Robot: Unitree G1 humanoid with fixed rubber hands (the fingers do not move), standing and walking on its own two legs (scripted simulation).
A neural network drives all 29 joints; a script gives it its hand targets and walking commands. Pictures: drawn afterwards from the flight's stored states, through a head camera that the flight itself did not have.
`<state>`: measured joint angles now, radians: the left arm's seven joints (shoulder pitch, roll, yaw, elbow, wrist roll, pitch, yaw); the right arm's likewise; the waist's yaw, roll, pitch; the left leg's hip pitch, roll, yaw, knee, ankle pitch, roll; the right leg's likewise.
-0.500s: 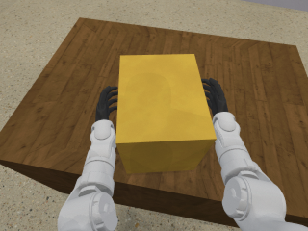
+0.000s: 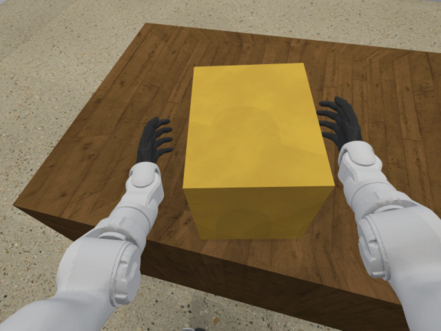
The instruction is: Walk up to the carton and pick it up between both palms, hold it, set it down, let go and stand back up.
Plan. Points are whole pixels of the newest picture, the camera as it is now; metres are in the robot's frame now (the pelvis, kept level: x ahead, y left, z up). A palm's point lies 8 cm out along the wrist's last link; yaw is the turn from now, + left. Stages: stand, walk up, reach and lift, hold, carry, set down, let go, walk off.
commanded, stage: set down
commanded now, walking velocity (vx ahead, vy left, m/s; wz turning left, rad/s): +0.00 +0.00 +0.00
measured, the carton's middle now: (249, 155) +0.45 +0.03 +0.01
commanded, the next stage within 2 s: none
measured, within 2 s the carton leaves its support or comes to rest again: neither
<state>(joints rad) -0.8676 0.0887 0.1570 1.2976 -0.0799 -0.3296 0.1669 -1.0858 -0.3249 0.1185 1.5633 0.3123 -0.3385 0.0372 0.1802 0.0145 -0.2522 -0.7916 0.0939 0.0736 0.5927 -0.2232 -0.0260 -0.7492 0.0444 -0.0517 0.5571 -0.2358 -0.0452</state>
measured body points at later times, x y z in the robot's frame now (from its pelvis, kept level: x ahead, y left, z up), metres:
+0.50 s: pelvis -0.01 -0.01 +0.00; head +0.06 -0.02 +0.44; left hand +0.42 +0.25 +0.10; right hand +0.51 -0.17 +0.13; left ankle +0.01 +0.13 -0.72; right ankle -0.01 -0.09 -0.72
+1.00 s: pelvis -0.01 -0.01 +0.02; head +0.03 -0.01 +0.47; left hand +0.40 +0.26 +0.15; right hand +0.49 -0.17 +0.17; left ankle +0.01 +0.13 -0.72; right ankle -0.01 -0.09 -0.72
